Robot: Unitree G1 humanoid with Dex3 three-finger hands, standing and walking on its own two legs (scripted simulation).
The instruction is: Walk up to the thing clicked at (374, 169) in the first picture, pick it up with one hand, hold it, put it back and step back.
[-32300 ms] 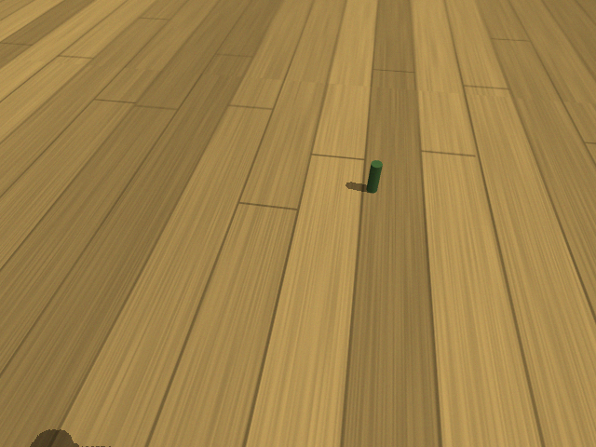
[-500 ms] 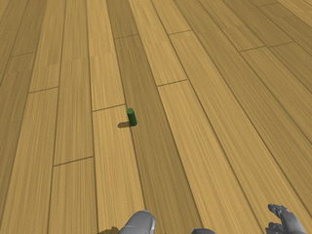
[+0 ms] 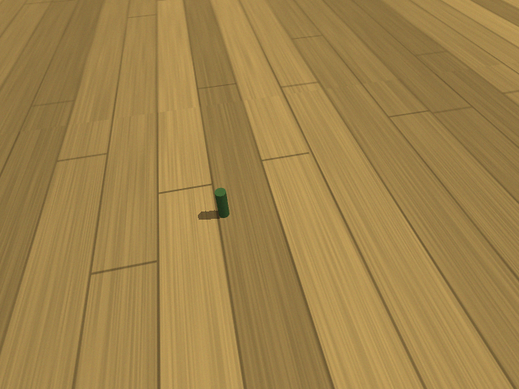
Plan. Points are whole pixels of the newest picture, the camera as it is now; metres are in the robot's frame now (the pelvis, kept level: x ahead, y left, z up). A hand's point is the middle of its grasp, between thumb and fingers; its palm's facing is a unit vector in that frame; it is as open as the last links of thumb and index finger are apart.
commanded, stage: step back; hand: left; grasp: from the side
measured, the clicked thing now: (222, 203) +1.02 +0.21 -0.68
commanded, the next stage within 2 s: stand in 0.66 s
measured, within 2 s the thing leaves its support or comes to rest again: neither
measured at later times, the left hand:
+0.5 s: hand out of the picture +0.12 +0.29 -0.14, palm faces -0.03 -0.93 -0.38, open 7.4 cm
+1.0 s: hand out of the picture +0.15 +0.26 -0.13, palm faces -0.05 -0.94 -0.33, open 7.4 cm
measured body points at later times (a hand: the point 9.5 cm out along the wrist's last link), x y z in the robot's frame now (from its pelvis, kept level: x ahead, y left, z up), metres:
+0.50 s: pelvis +0.04 +0.02 +0.01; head +0.05 +0.02 +0.46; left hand +0.12 +0.34 -0.12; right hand +0.12 -0.27 -0.12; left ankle +0.04 +0.15 -0.73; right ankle +0.03 -0.11 -0.73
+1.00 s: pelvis +0.04 +0.02 +0.02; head +0.05 +0.02 +0.47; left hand +0.15 +0.31 -0.11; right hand +0.13 -0.29 -0.11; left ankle +0.04 +0.15 -0.73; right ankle +0.03 -0.11 -0.73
